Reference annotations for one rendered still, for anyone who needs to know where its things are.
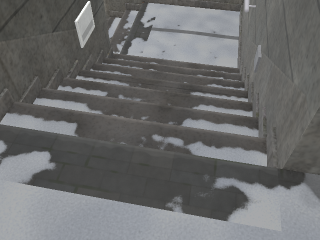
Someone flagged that stairs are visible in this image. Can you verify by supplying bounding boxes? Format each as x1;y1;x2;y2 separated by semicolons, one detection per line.
107;10;139;54
0;53;267;167

